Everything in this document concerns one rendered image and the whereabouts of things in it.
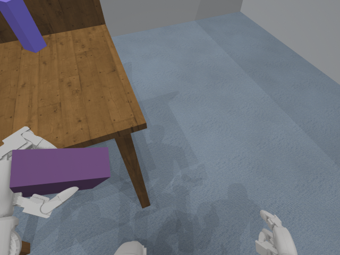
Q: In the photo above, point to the sponge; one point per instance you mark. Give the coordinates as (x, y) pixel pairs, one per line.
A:
(49, 171)

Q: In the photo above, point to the left robot thigh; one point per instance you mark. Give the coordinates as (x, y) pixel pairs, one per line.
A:
(131, 248)

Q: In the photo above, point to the table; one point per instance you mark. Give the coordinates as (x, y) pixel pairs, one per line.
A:
(74, 92)

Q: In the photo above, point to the left robot forearm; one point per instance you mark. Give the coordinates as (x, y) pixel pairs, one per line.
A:
(10, 241)

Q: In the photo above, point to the left robot hand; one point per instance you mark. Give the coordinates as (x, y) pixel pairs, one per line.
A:
(37, 205)

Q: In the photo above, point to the right robot hand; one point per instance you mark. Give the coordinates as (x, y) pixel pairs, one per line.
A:
(278, 242)

